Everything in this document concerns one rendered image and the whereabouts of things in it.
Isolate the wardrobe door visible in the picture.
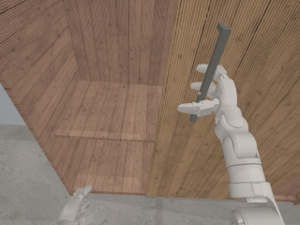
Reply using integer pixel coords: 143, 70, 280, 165
273, 173, 300, 196
145, 0, 300, 201

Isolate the handle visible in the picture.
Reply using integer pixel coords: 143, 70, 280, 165
189, 22, 232, 123

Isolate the right robot forearm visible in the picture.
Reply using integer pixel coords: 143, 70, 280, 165
214, 105, 285, 225

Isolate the robot left hand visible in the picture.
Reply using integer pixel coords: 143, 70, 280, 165
58, 185, 94, 225

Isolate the right robot upper arm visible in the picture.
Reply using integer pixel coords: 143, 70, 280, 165
229, 206, 283, 225

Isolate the robot right hand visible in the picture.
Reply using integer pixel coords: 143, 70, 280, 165
177, 64, 237, 117

